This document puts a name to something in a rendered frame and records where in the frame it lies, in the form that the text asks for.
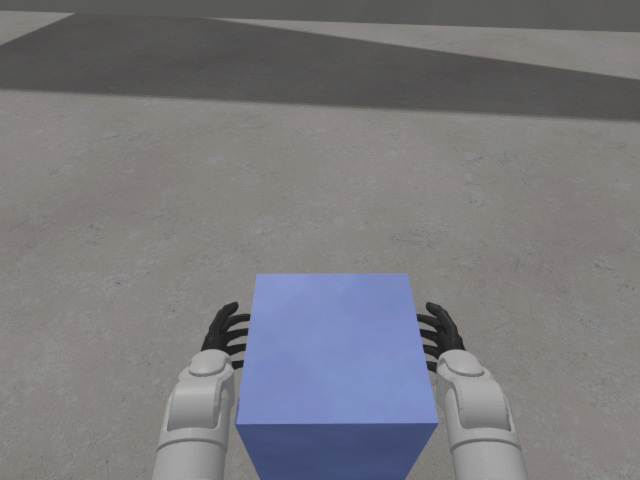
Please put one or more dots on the robot right hand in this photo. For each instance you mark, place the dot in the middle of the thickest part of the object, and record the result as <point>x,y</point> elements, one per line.
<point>446,337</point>

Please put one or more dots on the robot left forearm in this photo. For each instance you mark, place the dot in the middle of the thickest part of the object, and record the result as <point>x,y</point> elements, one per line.
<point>194,435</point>

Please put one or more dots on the robot right forearm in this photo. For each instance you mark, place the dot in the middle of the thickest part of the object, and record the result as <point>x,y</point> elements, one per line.
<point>482,435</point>

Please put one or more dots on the robot left hand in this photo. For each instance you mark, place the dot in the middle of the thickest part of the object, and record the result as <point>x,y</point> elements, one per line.
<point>218,337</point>

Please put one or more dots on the carton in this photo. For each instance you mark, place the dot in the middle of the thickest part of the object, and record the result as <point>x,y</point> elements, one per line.
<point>335,384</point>

